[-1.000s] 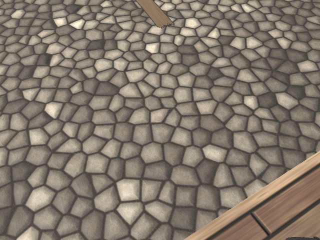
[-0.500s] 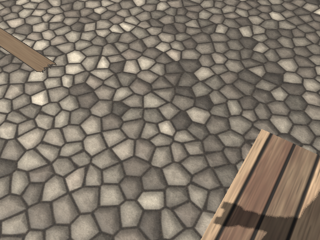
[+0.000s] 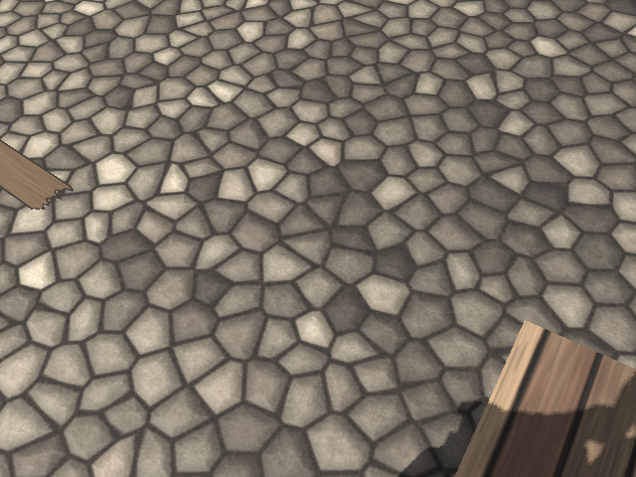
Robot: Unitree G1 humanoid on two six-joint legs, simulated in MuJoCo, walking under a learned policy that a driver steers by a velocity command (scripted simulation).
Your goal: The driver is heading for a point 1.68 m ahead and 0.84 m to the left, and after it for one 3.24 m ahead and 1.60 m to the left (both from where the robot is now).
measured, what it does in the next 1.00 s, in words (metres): walks ahead, turning left: left foot, then right foot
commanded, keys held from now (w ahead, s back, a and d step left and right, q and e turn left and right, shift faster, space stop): q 1.00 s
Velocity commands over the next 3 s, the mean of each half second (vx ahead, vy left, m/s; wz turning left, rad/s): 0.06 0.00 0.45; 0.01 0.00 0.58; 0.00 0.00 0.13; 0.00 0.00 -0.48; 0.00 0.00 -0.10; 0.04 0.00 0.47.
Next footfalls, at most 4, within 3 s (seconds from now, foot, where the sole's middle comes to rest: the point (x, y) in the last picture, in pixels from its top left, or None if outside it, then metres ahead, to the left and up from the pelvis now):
0.22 left None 0.16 0.14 -0.78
0.62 right None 0.21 -0.09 -0.78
1.06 left None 0.06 0.13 -0.78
1.46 right None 0.19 -0.06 -0.78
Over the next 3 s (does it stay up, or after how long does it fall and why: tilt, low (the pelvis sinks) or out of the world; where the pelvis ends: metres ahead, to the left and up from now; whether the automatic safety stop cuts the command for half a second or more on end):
stays up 0.07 0.06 0.00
